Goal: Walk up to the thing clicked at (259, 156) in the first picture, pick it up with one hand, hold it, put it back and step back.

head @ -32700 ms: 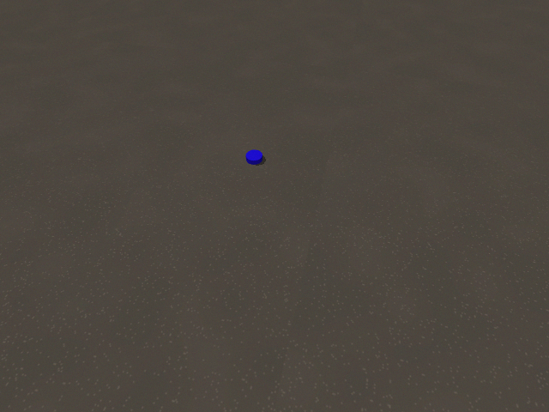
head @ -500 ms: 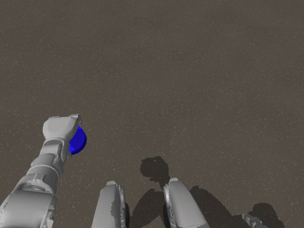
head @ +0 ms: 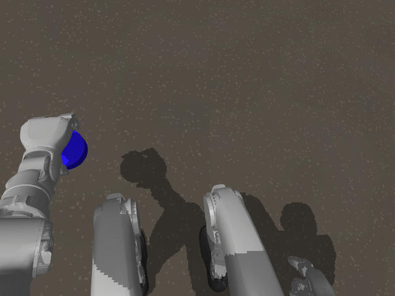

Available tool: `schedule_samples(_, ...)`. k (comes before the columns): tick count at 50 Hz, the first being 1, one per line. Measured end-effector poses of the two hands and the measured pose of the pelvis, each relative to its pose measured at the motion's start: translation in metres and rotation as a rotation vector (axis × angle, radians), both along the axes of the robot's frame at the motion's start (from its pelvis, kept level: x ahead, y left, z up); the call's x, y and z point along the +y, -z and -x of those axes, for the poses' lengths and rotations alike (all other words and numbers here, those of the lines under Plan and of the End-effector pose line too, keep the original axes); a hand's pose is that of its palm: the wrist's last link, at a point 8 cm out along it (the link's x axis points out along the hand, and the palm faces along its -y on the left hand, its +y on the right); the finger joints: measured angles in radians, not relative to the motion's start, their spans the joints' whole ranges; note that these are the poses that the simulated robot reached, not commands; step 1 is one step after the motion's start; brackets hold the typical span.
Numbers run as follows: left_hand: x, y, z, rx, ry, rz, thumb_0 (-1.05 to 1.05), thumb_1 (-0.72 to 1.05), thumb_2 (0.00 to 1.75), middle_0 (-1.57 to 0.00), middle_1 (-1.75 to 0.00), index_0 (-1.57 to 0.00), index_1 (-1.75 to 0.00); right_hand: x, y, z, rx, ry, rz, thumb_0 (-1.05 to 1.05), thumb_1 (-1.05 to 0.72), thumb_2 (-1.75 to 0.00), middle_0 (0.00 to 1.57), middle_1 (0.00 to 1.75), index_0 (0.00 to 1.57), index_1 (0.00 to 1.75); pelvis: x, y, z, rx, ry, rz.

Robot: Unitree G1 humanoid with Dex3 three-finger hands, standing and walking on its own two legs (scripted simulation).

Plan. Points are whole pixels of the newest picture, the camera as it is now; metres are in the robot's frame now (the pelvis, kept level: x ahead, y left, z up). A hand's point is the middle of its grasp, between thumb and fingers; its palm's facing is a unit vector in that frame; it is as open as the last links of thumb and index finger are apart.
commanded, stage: crouch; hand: left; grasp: from above
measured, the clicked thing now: (64, 149) +0.43 +0.26 -0.20
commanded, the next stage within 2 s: lower in 0.82 s
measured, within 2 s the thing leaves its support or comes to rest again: neither
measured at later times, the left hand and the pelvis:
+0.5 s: hand (72, 150) +0.44 +0.26 -0.25, palm faces -0.46 -0.06 -0.89, open 11.4 cm; pelvis -0.01 -0.01 -0.08, yaw -3 degrees
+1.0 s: hand (77, 151) +0.45 +0.26 -0.30, palm faces -0.46 -0.06 -0.88, open 11.5 cm; pelvis -0.01 -0.01 -0.12, yaw -5 degrees
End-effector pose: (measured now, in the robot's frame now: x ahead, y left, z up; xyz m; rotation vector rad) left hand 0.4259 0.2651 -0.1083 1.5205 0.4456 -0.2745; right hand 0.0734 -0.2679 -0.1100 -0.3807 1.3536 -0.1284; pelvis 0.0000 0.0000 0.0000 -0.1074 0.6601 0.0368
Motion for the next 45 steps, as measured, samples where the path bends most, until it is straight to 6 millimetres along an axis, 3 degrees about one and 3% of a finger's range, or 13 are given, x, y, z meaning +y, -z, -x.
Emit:
schedule_samples(9,-0.001,0.039,-0.011,0.006,-0.021,-0.002,-0.01,-0.18,0.58,-0.59,-0.72,-0.57,-0.67,-0.007,0.029,0.001,0.014,-0.020,-0.003,0.00,-0.91,-0.90,0.20,0.30,0.20,0.30,-0.004,0.031,0.001,-0.004,0.018,0.004)
schedule_samples(22,-0.003,0.081,-0.020,0.022,-0.025,0.001,-0.01,-0.17,0.56,-0.58,-0.72,-0.56,-0.67,-0.008,0.067,0.031,0.088,0.006,-0.023,0.00,-0.91,-0.90,0.20,0.30,0.20,0.30,-0.007,0.071,0.005,-0.028,0.041,0.004)
schedule_samples(32,-0.002,0.104,-0.026,0.018,-0.029,0.006,-0.01,-0.16,0.57,-0.56,-0.74,-0.55,-0.68,-0.008,0.088,0.044,0.115,-0.002,-0.029,0.00,-0.91,-0.89,0.20,0.30,0.20,0.30,-0.008,0.094,0.008,-0.055,0.053,0.009)
schedule_samples(45,0.000,0.125,-0.030,0.021,-0.027,0.005,-0.01,-0.16,0.59,-0.55,-0.75,-0.53,-0.69,-0.009,0.100,0.041,0.112,-0.028,-0.012,0.00,-0.91,-0.89,0.20,0.30,0.20,0.30,-0.008,0.113,0.008,-0.078,0.064,0.021)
